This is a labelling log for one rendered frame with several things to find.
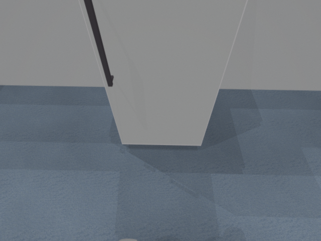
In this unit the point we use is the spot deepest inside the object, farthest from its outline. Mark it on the handle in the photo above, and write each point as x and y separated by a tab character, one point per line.
98	40

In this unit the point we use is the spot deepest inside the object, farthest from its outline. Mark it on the fridge door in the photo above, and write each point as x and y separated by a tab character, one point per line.
167	58

